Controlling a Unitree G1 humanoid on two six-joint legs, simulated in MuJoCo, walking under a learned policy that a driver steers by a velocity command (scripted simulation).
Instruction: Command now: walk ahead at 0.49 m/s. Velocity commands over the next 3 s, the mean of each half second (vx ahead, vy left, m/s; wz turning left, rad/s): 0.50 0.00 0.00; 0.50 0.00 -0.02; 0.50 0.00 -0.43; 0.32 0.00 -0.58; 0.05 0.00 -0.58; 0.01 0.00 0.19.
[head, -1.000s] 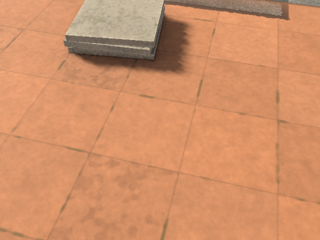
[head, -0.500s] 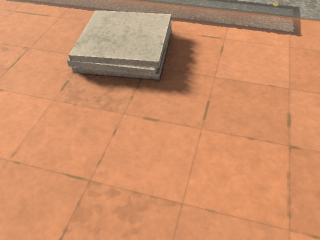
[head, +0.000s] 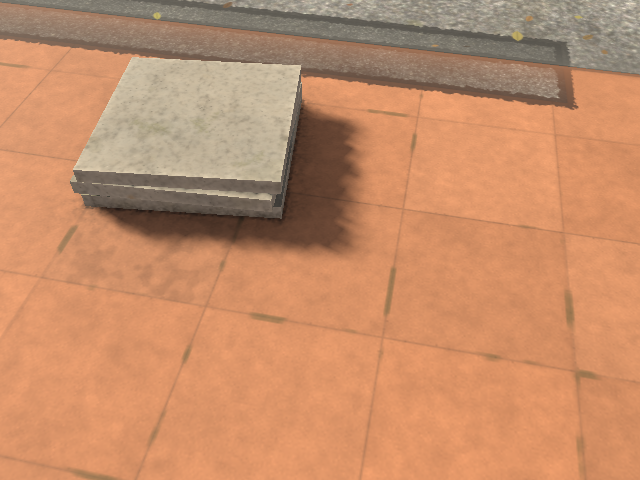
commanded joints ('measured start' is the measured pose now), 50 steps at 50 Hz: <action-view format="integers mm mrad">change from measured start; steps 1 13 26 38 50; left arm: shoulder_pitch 36 -187 87 246 123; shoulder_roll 48 79 109 138 86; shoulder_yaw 14 17 32 42 40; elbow -42 -133 -8 83 23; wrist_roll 13 -9 18 -3 -21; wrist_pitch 3 -31 -34 5 -1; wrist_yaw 7 -49 -42 -6 -3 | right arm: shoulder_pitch -39 91 -53 -415 -135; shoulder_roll -131 -188 -90 -72 -86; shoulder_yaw -20 -40 -28 -17 -38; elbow -54 -5 -99 -223 -117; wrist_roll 1 27 14 27 -7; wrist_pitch -18 32 30 6 -14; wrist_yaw -20 -41 -42 0 -6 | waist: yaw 47 6 10 97 30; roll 77 113 -13 -22 122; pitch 55 47 1 98 -48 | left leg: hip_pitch -107 197 -520 -554 34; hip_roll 278 348 239 179 351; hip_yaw -208 -186 -122 -78 -292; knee -209 -19 755 254 -112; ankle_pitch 63 200 -8 160 -3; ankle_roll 170 87 -59 -38 101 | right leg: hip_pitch -24 127 517 739 64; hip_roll -42 68 -91 -129 -12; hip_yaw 1 -69 91 14 53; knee -135 -643 -1006 -973 58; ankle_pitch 159 111 315 280 -72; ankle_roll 28 -24 -191 -145 -26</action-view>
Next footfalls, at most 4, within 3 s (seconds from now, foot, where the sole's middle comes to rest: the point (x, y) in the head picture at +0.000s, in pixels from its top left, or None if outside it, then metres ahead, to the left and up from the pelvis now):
0.30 right None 0.34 -0.17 -0.78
0.86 left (290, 420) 0.66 0.07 -0.78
1.44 right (391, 311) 0.94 -0.18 -0.78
1.90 left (355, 223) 1.25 -0.11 -0.78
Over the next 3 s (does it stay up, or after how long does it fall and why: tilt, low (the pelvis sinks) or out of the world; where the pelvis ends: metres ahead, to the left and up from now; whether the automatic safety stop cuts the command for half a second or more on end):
stays up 1.05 -0.18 -0.01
